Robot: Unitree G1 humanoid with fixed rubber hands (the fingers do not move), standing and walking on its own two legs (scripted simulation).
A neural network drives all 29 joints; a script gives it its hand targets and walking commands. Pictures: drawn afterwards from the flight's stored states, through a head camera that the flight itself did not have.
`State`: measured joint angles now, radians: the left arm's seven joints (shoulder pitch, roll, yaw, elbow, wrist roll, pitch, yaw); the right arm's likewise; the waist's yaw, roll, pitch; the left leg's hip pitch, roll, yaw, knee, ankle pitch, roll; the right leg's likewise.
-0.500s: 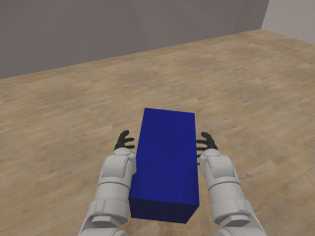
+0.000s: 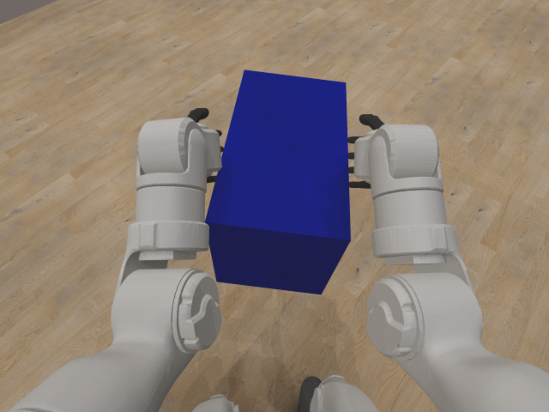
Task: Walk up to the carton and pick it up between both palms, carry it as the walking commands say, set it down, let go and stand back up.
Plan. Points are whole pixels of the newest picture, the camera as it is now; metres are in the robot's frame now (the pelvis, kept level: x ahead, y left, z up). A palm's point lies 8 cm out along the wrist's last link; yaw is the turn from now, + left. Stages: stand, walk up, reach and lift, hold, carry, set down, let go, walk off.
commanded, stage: carry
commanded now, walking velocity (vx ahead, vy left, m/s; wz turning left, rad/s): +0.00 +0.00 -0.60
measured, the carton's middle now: (282, 180) +0.44 +0.02 +0.05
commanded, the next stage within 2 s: none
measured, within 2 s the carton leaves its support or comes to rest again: neither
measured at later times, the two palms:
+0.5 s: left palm (337, 197) +0.36 -0.05 +0.13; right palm (545, 263) +0.28 -0.27 +0.11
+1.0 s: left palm (515, 335) +0.21 -0.22 +0.10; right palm out of the picture +0.08 -0.42 +0.11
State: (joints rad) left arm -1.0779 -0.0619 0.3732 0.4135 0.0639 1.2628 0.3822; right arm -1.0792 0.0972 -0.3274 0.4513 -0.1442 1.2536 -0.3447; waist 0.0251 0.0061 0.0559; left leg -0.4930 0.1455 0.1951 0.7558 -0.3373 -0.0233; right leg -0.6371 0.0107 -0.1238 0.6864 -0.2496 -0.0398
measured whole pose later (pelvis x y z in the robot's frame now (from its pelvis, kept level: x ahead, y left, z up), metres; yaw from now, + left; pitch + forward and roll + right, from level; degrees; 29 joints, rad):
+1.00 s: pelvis -0.15 -0.05 -0.01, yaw -36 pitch +7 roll +1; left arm -0.92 -0.21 0.40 0.30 0.11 1.23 0.41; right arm -1.00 0.01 -0.23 0.45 -0.05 1.24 -0.35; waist -0.07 0.02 0.03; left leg -0.56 0.02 0.07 0.92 -0.51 -0.11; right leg -0.69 0.05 0.02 0.70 -0.13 -0.04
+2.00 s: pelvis -0.38 +0.02 +0.00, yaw -61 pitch +5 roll -2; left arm -0.89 -0.17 0.31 0.45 0.11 1.19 0.35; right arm -0.91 0.04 -0.24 0.45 -0.14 1.24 -0.30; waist -0.02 0.07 -0.07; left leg -0.57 0.17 0.01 0.74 -0.31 -0.08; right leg -0.38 -0.04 -0.02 0.67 -0.37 0.05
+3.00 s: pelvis -0.40 +0.06 +0.01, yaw -58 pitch +2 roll -1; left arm -0.70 -0.22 0.26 0.30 0.10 1.26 0.46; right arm -0.67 0.11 -0.21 0.37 -0.17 1.15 -0.21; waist 0.04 0.01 -0.08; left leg -0.50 0.10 0.03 0.64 -0.17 -0.04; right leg -0.37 -0.10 -0.07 0.67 -0.32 0.07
